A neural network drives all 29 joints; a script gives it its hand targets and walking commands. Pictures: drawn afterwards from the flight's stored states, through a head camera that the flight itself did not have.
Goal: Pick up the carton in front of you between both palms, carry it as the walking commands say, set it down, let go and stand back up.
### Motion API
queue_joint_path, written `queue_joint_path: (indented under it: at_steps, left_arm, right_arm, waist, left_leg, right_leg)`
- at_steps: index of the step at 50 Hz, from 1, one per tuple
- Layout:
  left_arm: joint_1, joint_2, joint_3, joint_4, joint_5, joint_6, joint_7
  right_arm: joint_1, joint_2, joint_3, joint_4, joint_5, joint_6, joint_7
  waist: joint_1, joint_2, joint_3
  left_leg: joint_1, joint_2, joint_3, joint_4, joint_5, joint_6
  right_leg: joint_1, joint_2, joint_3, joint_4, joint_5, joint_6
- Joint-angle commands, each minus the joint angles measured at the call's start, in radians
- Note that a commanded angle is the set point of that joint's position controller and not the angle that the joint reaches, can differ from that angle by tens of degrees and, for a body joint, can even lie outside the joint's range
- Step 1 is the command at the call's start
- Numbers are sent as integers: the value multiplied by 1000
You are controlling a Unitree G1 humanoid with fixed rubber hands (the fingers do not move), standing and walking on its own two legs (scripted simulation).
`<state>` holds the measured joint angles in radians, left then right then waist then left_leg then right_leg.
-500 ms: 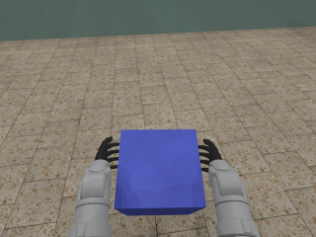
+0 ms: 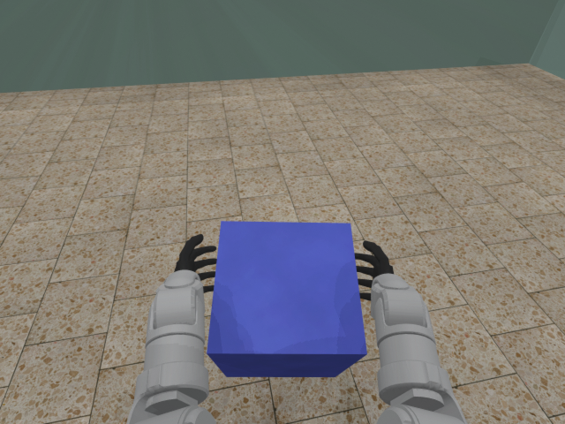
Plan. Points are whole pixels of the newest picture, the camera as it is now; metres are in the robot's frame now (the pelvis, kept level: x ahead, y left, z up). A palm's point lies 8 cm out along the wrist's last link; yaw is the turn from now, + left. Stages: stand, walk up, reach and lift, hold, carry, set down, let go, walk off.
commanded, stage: set down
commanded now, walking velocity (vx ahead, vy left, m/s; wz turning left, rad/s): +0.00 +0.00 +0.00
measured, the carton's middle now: (283, 306) +0.33 +0.01 -0.04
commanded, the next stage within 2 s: none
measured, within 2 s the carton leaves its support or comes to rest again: neither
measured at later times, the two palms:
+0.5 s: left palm (213, 323) +0.35 +0.14 -0.13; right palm (356, 318) +0.37 -0.15 -0.15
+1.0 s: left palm (222, 343) +0.38 +0.14 -0.27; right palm (342, 328) +0.42 -0.15 -0.28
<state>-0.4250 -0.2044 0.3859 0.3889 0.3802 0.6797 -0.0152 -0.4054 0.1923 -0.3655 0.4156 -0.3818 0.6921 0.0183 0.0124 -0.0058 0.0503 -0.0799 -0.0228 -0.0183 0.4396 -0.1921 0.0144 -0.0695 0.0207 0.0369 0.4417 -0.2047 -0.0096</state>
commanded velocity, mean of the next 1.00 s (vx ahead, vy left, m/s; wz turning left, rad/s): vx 0.00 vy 0.00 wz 0.00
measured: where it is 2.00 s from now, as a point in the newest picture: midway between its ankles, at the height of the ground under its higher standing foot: outside the picture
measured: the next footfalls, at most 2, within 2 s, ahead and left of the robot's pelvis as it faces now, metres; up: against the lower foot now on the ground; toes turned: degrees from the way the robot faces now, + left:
none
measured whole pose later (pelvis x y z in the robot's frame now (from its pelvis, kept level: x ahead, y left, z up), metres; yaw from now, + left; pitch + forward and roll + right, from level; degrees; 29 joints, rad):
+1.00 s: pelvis -0.04 -0.02 -0.20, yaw +2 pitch +44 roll +2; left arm -0.76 -0.22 0.54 0.50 0.25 0.21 0.14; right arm -0.89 -0.02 -0.35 0.77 -0.26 0.24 -0.06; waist 0.05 0.00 -0.23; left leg -1.77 -0.09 -0.07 1.44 -0.44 -0.05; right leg -1.77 0.10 0.05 1.47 -0.47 -0.01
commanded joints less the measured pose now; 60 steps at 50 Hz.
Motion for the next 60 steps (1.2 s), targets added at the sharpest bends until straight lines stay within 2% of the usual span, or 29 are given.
queue_joint_path:
  at_steps: [1, 3, 6, 9, 11, 14, 19, 24, 27, 33, 36, 47, 60]
  left_arm:
    - [-593, -916, -397, 175, -207, -41, -245]
    - [-627, -887, -309, 241, -159, -64, -221]
    - [-628, -813, -179, 289, -75, -103, -181]
    - [-573, -722, -86, 297, -1, -165, -149]
    - [-524, -675, -65, 289, 21, -225, -136]
    - [-495, -683, -118, 258, 2, -334, -128]
    - [-549, -802, -319, 233, -98, -505, -131]
    - [-603, -871, -512, 158, -184, -561, -139]
    - [-594, -873, -554, 138, -204, -540, -143]
    - [-631, -866, -502, 182, -186, -460, -170]
    - [-679, -864, -468, 206, -183, -439, -172]
    - [-842, -833, -414, 252, -215, -451, -113]
    - [-1052, -775, -377, 255, -259, -466, -38]
  right_arm:
    - [-705, 842, 384, 109, 205, -89, 271]
    - [-736, 799, 294, 191, 146, -118, 263]
    - [-729, 718, 168, 275, 60, -161, 240]
    - [-674, 620, 86, 302, -4, -219, 216]
    - [-631, 565, 74, 303, -19, -274, 205]
    - [-598, 552, 136, 283, 5, -380, 199]
    - [-651, 651, 337, 248, 94, -545, 193]
    - [-737, 738, 558, 145, 197, -597, 190]
    - [-732, 761, 611, 135, 225, -572, 192]
    - [-760, 769, 560, 228, 208, -492, 216]
    - [-803, 758, 520, 270, 200, -473, 219]
    - [-960, 674, 463, 360, 222, -493, 186]
    - [-1174, 571, 485, 416, 289, -506, 160]
  waist:
    - [-1, 36, -119]
    - [0, 34, -100]
    - [7, 18, -80]
    - [15, 14, -99]
    - [19, 16, -162]
    - [19, 14, -300]
    - [11, -7, -608]
    - [21, -43, -1020]
    - [31, -61, -1111]
    - [45, -67, -997]
    - [44, -71, -978]
    - [38, -51, -1094]
    - [47, -94, -1171]
  left_leg:
    - [-41, -11, -82, -106, -272, 2]
    - [-62, -12, -86, -82, -290, -3]
    - [-107, -27, -69, -29, -238, -12]
    - [-181, -46, -53, 28, -101, -19]
    - [-231, -55, -46, 76, 5, -25]
    - [-300, -68, -40, 156, 117, -31]
    - [-418, -92, -35, 322, 260, -35]
    - [-585, -105, -21, 490, 362, -44]
    - [-727, -113, -8, 556, 311, -48]
    - [-971, -121, 16, 641, 84, -50]
    - [-1059, -125, 19, 690, 29, -51]
    - [-1266, -145, 43, 899, -13, -74]
    - [-1408, -157, 76, 1117, -70, -83]
  right_leg:
    - [-95, 47, 25, -53, -195, -31]
    - [-144, 48, 24, -28, -214, -35]
    - [-228, 54, 19, 3, -201, -41]
    - [-308, 63, 13, 44, -118, -41]
    - [-358, 68, 11, 82, -43, -37]
    - [-425, 82, 16, 150, 58, -28]
    - [-523, 102, 28, 297, 217, -10]
    - [-550, 100, 31, 474, 394, 12]
    - [-605, 99, 33, 546, 394, 21]
    - [-836, 107, 25, 607, 130, 17]
    - [-926, 111, 23, 648, 62, 13]
    - [-1156, 135, -1, 865, 9, 14]
    - [-1332, 139, -29, 1070, -63, 15]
